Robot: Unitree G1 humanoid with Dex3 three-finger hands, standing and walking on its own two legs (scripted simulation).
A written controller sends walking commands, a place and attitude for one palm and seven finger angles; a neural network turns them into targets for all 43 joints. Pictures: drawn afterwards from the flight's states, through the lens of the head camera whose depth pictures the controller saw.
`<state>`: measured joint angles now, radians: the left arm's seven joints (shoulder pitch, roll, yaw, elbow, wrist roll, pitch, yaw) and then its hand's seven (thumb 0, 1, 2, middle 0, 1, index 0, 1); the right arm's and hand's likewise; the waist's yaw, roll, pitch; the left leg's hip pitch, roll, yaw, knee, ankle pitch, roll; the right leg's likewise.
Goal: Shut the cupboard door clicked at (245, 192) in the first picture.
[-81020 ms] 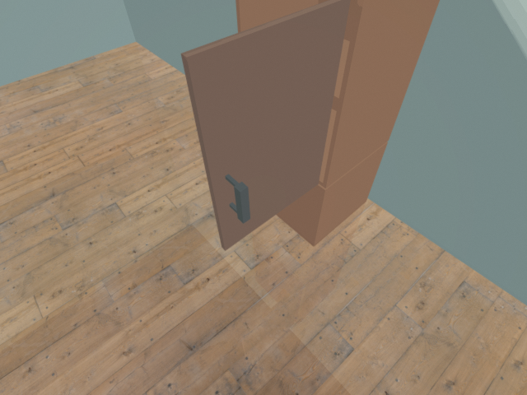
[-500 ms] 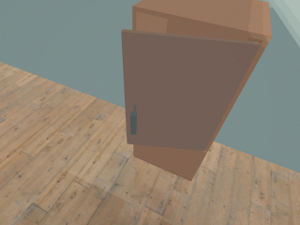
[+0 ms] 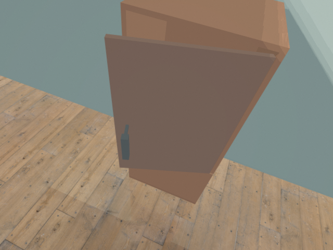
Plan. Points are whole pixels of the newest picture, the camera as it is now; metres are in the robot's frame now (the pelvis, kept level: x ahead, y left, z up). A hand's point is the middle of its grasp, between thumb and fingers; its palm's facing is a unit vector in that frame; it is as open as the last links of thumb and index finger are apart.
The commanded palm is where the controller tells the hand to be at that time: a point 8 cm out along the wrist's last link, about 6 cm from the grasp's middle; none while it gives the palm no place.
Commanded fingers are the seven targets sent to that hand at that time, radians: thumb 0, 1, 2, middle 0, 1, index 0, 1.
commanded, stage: shuffle to correct the standing spot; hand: left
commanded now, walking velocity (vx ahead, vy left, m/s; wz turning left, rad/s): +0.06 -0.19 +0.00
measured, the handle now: (126, 142) +0.47 +0.15 -0.11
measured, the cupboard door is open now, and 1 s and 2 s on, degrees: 20 20 20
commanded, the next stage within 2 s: come to a stop and stand still in 0.08 s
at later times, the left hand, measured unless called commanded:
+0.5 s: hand out of the picture +0.11 +0.10 -0.18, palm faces +0.07 -0.98 -0.18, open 7.3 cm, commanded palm none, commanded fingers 0.00 0.90 0.90 -0.20 -0.30 -0.20 -0.30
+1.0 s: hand out of the picture -0.04 +0.14 -0.18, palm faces +0.10 -0.96 -0.27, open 7.4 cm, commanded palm none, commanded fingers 0.00 0.90 0.90 -0.20 -0.30 -0.20 -0.30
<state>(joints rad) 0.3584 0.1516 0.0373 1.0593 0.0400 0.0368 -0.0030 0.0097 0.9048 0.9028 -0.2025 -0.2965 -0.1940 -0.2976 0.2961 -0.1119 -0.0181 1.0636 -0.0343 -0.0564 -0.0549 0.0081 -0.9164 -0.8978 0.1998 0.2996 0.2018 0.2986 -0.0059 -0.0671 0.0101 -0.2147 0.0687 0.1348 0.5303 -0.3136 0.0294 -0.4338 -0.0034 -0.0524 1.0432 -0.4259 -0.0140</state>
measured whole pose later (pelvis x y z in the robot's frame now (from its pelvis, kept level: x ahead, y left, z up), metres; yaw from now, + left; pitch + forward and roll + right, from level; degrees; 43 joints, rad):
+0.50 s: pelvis +0.03 -0.08 -0.01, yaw +2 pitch -1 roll +0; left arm 0.17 0.17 0.04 0.96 0.03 0.00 0.03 0.00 0.93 0.90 -0.21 -0.30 -0.20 -0.30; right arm 0.24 -0.15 -0.04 1.04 -0.01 0.03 -0.03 0.01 -0.91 -0.90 0.20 0.30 0.20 0.30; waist 0.00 -0.03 0.07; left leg -0.34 0.01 0.09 0.76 -0.45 -0.03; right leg -0.32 -0.05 -0.13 0.54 -0.21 -0.02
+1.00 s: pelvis -0.03 -0.05 -0.01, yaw +3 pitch -4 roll -1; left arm 0.36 0.17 0.01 1.00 0.03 0.03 0.04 0.01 0.90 0.90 -0.20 -0.30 -0.19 -0.30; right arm 0.24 -0.20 -0.03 0.94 -0.02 0.04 -0.01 0.00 -0.93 -0.90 0.20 0.30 0.20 0.30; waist 0.02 0.05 0.01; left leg -0.30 -0.06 0.13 0.55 -0.20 0.11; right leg -0.27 -0.05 0.02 0.60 -0.30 0.01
